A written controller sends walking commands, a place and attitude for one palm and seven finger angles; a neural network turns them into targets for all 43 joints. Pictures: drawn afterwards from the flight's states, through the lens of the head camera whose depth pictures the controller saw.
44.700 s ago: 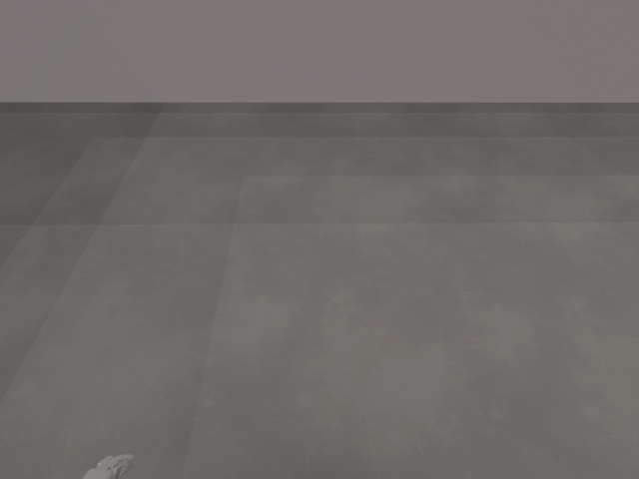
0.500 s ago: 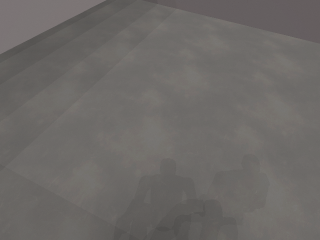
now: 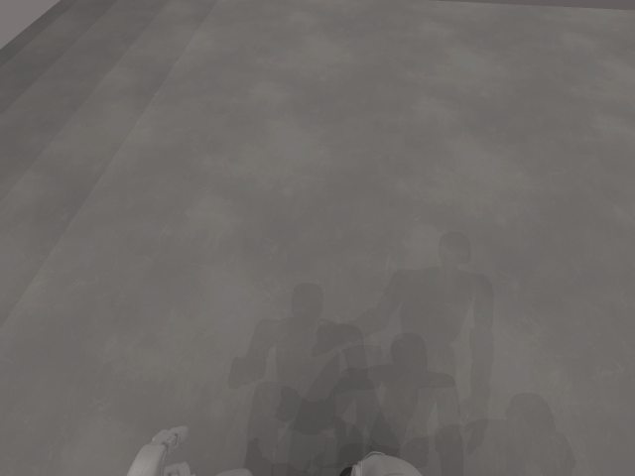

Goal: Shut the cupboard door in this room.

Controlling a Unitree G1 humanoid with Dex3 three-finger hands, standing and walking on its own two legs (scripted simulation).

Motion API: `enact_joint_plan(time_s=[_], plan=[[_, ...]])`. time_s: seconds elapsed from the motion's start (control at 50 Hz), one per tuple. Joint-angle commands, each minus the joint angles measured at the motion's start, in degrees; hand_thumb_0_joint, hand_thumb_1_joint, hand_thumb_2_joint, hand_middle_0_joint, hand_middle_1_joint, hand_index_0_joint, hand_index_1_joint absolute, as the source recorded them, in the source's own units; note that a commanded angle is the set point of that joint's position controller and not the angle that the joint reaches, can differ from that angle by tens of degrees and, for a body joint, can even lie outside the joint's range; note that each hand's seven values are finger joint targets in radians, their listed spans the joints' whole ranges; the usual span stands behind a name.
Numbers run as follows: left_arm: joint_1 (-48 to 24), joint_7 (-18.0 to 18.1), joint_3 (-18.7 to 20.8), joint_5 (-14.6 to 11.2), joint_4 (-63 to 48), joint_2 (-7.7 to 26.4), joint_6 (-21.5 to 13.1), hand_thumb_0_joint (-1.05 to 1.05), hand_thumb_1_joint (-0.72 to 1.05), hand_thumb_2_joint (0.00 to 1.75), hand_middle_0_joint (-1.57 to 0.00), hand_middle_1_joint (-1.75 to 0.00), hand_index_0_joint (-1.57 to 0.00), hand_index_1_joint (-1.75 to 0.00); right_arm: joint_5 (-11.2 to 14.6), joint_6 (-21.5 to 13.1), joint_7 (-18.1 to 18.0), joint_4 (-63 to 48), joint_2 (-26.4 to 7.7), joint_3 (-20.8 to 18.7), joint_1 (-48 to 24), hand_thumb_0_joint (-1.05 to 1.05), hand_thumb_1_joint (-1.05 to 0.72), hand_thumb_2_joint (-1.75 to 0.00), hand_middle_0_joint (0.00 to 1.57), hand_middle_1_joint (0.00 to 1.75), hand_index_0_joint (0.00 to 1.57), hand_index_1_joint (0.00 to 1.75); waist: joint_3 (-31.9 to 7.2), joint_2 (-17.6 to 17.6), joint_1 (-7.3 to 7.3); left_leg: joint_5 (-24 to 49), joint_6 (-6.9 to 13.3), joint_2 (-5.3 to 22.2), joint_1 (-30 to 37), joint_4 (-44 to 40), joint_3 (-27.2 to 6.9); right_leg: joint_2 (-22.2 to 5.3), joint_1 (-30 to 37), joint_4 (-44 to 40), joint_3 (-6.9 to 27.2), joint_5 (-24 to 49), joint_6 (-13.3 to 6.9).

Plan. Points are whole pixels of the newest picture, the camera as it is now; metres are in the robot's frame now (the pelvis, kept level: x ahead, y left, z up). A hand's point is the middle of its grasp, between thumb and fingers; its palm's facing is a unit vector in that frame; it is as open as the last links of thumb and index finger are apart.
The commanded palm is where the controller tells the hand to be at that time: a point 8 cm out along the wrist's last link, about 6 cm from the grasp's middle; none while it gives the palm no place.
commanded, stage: walk to a spot facing it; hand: left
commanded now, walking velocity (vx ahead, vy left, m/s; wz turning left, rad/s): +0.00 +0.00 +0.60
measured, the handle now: out of the picture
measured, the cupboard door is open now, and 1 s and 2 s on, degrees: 82 82 82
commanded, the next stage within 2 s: none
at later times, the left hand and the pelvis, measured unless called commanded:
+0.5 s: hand out of the picture +0.09 +0.24 -0.18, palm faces +0.31 -0.93 -0.20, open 7.3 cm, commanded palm none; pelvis +0.10 +0.03 +0.00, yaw +17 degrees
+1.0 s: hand out of the picture +0.10 +0.18 -0.12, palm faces +0.56 -0.78 -0.28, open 7.4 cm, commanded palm none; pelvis +0.13 -0.03 +0.02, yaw +35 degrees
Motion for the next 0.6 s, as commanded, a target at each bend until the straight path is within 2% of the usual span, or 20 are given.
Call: enact_joint_plan(time_s=[0.0, 0.02, 0.08, 0.12, 0.2, 0.24, 0.3, 0.32, 0.34, 0.36, 0.38, 0.4, 0.42, 0.44, 0.46, 0.48, 0.5, 0.52, 0.54, 0.58], plan=[[6.97, 1.73, 0.88, -0.12, 0.17, 6.23, -0.64, 0.0, 0.9, 0.9, -0.2, -0.3, -0.2, -0.3, -0.83, 0.11, -0.16, -1.92, -2.06, 0.08, 5.12, 0.0, -0.9, -0.9, 0.2, 0.3, 0.2, 0.3, -7.6, -2.53, 1.58, 7.24, 0.36, 0.9, -7.78, 0.42, -4.96, -18.46, 7.17, -19.44, 10.06, 32.26, -0.49], [5.64, 1.78, 0.59, 0.03, -0.1, 5.79, -0.58, 0.0, 0.9, 0.9, -0.2, -0.3, -0.2, -0.3, -0.77, 0.69, -0.18, -1.74, -1.81, 0.14, 6.49, 0.0, -0.9, -0.9, 0.2, 0.3, 0.2, 0.3, -7.67, -4.13, 0.37, 7.38, 0.06, 0.77, -7.3, -2.45, -4.82, -17.94, 5.83, -19.71, 6.76, 31.46, -0.36], [5.03, 1.8, 0.32, -0.01, -0.09, 4.61, -0.16, 0.0, 0.9, 0.9, -0.2, -0.3, -0.2, -0.3, -0.71, 1.42, 0.06, -2.44, -2.01, 0.07, 4.18, 0.0, -0.9, -0.9, 0.2, 0.3, 0.2, 0.3, -6.44, -7.79, 0.27, 8.81, -0.92, -0.22, -8.7, -7.06, -3.35, -16.91, 5.81, -20.71, 3.27, 32.46, -0.29], [5.56, 1.92, 0.75, -0.03, -0.91, 3.91, 0.17, 0.0, 0.9, 0.9, -0.2, -0.3, -0.2, -0.3, -0.85, 1.62, 0.36, -3.92, -2.34, -0.08, 0.87, 0.0, -0.9, -0.9, 0.2, 0.3, 0.2, 0.3, -5.4, -8.15, 0.87, 9.53, -1.29, -0.32, -10.8, -9.82, -2.27, -17.5, 7.67, -20.83, 1.89, 31.28, -0.73], [6.43, 2.17, 1.4, 0.15, -1.35, 5.16, 1.0, 0.0, 0.9, 0.9, -0.2, -0.3, -0.2, -0.3, -0.94, 1.61, 1.12, -6.85, -3.15, -0.24, -6.36, 0.0, -0.9, -0.9, 0.2, 0.3, 0.2, 0.3, -3.65, -8.53, 2.66, 8.49, -1.29, -0.48, -13.23, -18.19, -0.13, -19.19, 12.42, -19.54, 0.26, 29.23, -1.35], [7.82, 2.28, 1.81, 0.23, -1.43, 6.26, 1.46, 0.0, 0.9, 0.9, -0.2, -0.3, -0.2, -0.3, -1.08, 1.47, 1.45, -8.27, -3.48, -0.19, -9.51, 0.0, -0.9, -0.9, 0.2, 0.3, 0.2, 0.3, -3.7, -8.18, 3.91, 7.62, -0.87, -0.94, -13.55, -23.07, 1.13, -19.86, 15.95, -17.8, -0.16, 30.07, -1.34], [9.1, 2.46, 2.68, 0.41, -1.71, 8.51, 2.11, 0.0, 0.9, 0.9, -0.2, -0.3, -0.2, -0.3, -1.14, 1.19, 1.82, -10.22, -4.55, -0.35, -11.52, 0.0, -0.9, -0.9, 0.2, 0.3, 0.2, 0.3, -5.66, -7.19, 4.83, 6.47, 0.29, -1.35, -11.14, -30.37, 2.21, -21.88, 20.12, -13.22, -0.53, 30.52, -1.15], [9.57, 2.37, 2.8, 0.37, -1.75, 9.32, 2.3, 0.0, 0.9, 0.9, -0.2, -0.3, -0.2, -0.3, -1.23, 1.15, 1.87, -10.49, -5.13, -0.45, -11.58, 0.0, -0.9, -0.9, 0.2, 0.3, 0.2, 0.3, -6.72, -6.2, 4.74, 6.88, 0.66, -2.36, -9.05, -32.62, 3.23, -21.76, 20.41, -10.84, -1.06, 31.88, -0.63], [9.29, 2.32, 3.01, 0.24, -1.84, 9.88, 2.34, 0.0, 0.9, 0.9, -0.2, -0.3, -0.2, -0.3, -1.36, 1.09, 1.85, -10.51, -5.84, -0.8, -9.65, 0.0, -0.9, -0.9, 0.2, 0.3, 0.2, 0.3, -8.47, -5.24, 3.48, 8.96, 1.18, -3.18, -5.61, -36.17, 3.59, -21.74, 20.47, -6.61, -1.82, 32.85, 0.26], [9.12, 2.15, 3.04, -0.01, -2.13, 10.32, 2.45, 0.0, 0.9, 0.9, -0.2, -0.3, -0.2, -0.3, -1.54, 1.01, 1.77, -10.09, -7.33, -1.28, -6.65, 0.0, -0.9, -0.9, 0.2, 0.3, 0.2, 0.3, -11.08, -2.92, 1.74, 14.03, 1.81, -4.4, 0.97, -40.35, 3.77, -20.55, 18.22, -0.07, -3.16, 31.51, 1.99], [8.44, 2.05, 3.16, -0.36, -3.15, 9.25, 2.7, 0.0, 0.9, 0.9, -0.2, -0.3, -0.2, -0.3, -1.8, 0.55, 1.59, -9.91, -11.16, -2.3, -1.86, 0.0, -0.9, -0.9, 0.2, 0.3, 0.2, 0.3, -14.47, 6.56, -0.85, 31.4, 5.35, 1.56, 11.03, -47.2, -5.81, -16.03, 9.23, 11.68, -5.0, 19.57, 5.71], [6.77, 1.6, 1.96, -0.94, -6.09, 5.2, 2.87, 0.0, 0.9, 0.9, -0.2, -0.3, -0.2, -0.3, -1.59, 0.09, 1.1, -9.73, -17.15, -3.65, 1.29, 0.0, -0.9, -0.9, 0.2, 0.3, 0.2, 0.3, -15.39, 23.66, -2.04, 61.71, 14.59, 16.55, 19.15, -50.43, -26.04, -5.99, -7.4, 26.04, -4.02, -22.39, 10.8], [3.08, 2.02, 1.59, -0.23, -7.78, 6.49, 3.64, 0.0, 0.9, 0.9, -0.2, -0.3, -0.2, -0.3, -0.75, 0.63, 0.65, -8.36, -17.59, -3.44, 2.5, 0.0, -0.9, -0.9, 0.2, 0.3, 0.2, 0.3, -16.45, 15.47, -2.52, 59.65, 18.08, 19.07, 18.77, -50.55, -26.01, -5.21, -9.19, 31.5, 4.66, -26.18, 10.08], [1.42, 2.18, 1.77, -0.07, -7.56, 5.79, 4.09, 0.0, 0.9, 0.9, -0.2, -0.3, -0.2, -0.3, -0.96, 0.56, 0.09, -8.46, -16.06, -3.34, -0.29, 0.0, -0.9, -0.9, 0.2, 0.3, 0.2, 0.3, -14.24, 14.28, -1.83, 48.86, 17.34, 15.95, 16.19, -51.97, -23.94, -6.38, -11.48, 32.29, 7.36, -22.37, 9.84], [1.11, 1.99, 2.18, -0.02, -7.2, 6.13, 4.14, 0.0, 0.9, 0.9, -0.2, -0.3, -0.2, -0.3, -1.09, 0.45, -0.19, -9.87, -15.09, -3.19, -3.92, 0.0, -0.9, -0.9, 0.2, 0.3, 0.2, 0.3, -12.72, 13.51, -0.72, 42.18, 15.87, 13.33, 13.83, -51.8, -23.38, -6.35, -12.85, 32.22, 8.46, -18.74, 9.99], [1.27, 1.55, 2.34, 0.03, -6.47, 6.5, 4.18, 0.0, 0.9, 0.9, -0.2, -0.3, -0.2, -0.3, -1.22, 0.3, -0.3, -11.1, -13.73, -2.57, -6.98, 0.0, -0.9, -0.9, 0.2, 0.3, 0.2, 0.3, -11.11, 9.76, 0.57, 38.59, 14.03, 11.25, 10.56, -52.1, -20.5, -6.28, -11.73, 31.65, 9.36, -14.69, 10.15], [3.33, 1.37, 2.41, 0.01, -5.58, 6.11, 4.46, 0.0, 0.9, 0.9, -0.2, -0.3, -0.2, -0.3, -1.32, 0.15, -0.35, -11.61, -13.5, -2.34, -9.16, 0.0, -0.9, -0.9, 0.2, 0.3, 0.2, 0.3, -11.23, 8.08, 1.84, 37.13, 12.88, 9.35, 9.89, -52.28, -17.79, -6.0, -10.31, 30.38, 9.48, -12.06, 10.39], [4.61, 1.23, 2.38, 0.02, -4.89, 6.06, 4.67, 0.0, 0.9, 0.9, -0.2, -0.3, -0.2, -0.3, -1.23, -0.01, -0.36, -11.89, -13.53, -2.37, -9.61, 0.0, -0.9, -0.9, 0.2, 0.3, 0.2, 0.3, -11.79, 6.08, 2.19, 36.17, 12.03, 7.69, 9.79, -52.52, -16.24, -5.44, -9.26, 29.36, 9.28, -10.14, 10.61], [5.4, 1.22, 2.38, -0.08, -4.74, 5.69, 4.86, 0.0, 0.9, 0.9, -0.2, -0.3, -0.2, -0.3, -1.2, -0.04, -0.32, -12.21, -13.96, -2.5, -9.94, 0.0, -0.9, -0.9, 0.2, 0.3, 0.2, 0.3, -11.89, 5.52, 2.44, 34.81, 11.68, 6.95, 9.06, -52.84, -15.35, -5.15, -8.35, 27.69, 9.18, -9.27, 10.9], [5.35, 1.24, 2.33, -0.1, -4.94, 5.71, 5.17, 0.0, 0.9, 0.9, -0.2, -0.3, -0.2, -0.3, -1.13, 0.08, -0.13, -12.21, -14.17, -2.63, -9.68, 0.0, -0.9, -0.9, 0.2, 0.3, 0.2, 0.3, -11.35, 5.07, 2.36, 30.83, 11.46, 5.95, 7.48, -54.15, -15.79, -4.7, -6.85, 24.62, 9.07, -8.35, 11.16]])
